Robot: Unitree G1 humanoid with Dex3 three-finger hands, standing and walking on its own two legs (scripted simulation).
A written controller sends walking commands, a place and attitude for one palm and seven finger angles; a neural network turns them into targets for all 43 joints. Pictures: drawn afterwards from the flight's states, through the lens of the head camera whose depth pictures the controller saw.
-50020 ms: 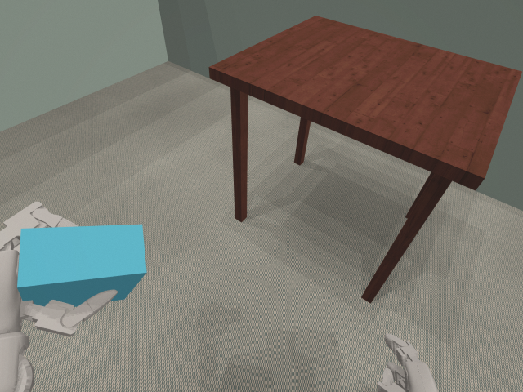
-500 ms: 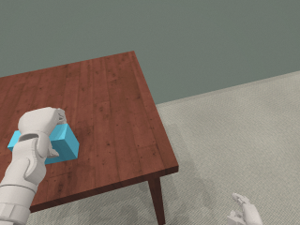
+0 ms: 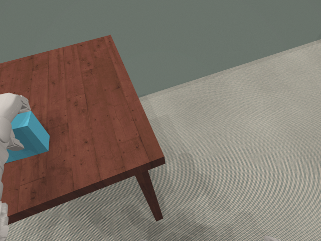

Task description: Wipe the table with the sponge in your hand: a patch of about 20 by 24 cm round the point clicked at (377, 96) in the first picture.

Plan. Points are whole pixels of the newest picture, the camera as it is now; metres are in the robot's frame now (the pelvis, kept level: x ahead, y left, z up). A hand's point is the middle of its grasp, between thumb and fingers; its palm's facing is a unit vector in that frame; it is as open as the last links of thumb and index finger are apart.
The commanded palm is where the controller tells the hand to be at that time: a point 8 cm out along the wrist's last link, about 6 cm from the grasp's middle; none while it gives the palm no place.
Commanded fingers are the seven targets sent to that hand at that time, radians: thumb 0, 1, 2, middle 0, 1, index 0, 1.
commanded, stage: wipe forward along the middle lane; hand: left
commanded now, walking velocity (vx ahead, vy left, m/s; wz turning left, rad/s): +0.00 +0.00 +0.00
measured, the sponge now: (15, 143) +0.34 +0.40 +0.07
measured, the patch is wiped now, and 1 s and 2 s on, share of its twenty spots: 0.95 0.95 0.95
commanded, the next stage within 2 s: bring the hand home and regain balance in 0.36 s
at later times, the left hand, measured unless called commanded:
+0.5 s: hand (14, 113) +0.39 +0.40 +0.13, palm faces -0.08 -0.07 -0.99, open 9.6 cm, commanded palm +0.35 +0.39 +0.20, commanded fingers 0.00 0.10 1.30 -1.20 -1.60 -1.20 -1.60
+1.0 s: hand (4, 109) +0.36 +0.36 +0.18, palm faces +0.43 -0.86 -0.28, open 9.7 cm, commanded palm +0.30 +0.40 +0.20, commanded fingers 0.00 0.10 1.30 -1.20 -1.60 -1.20 -1.60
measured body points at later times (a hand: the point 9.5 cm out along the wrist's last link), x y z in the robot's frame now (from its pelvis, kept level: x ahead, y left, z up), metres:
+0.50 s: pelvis -0.03 +0.01 -0.01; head +0.04 -0.01 +0.43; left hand +0.39 +0.40 +0.18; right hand +0.05 -0.26 -0.14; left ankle +0.04 +0.16 -0.71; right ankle +0.04 -0.03 -0.71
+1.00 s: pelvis +0.05 +0.08 +0.02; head +0.08 +0.09 +0.47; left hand +0.33 +0.41 +0.20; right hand +0.23 -0.16 -0.06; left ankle +0.02 +0.18 -0.71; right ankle +0.04 -0.03 -0.71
